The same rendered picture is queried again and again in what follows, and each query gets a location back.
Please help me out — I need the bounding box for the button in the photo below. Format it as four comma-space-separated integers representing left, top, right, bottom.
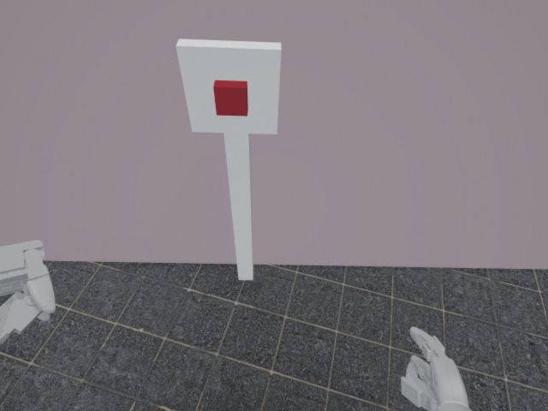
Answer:
213, 80, 248, 116

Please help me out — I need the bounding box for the robot left hand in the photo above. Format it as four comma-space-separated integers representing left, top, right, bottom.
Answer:
0, 240, 56, 347

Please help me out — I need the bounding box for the robot right hand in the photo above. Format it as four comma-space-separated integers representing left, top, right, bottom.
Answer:
401, 326, 469, 411

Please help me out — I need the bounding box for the panel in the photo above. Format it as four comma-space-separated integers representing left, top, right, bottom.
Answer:
176, 39, 281, 280

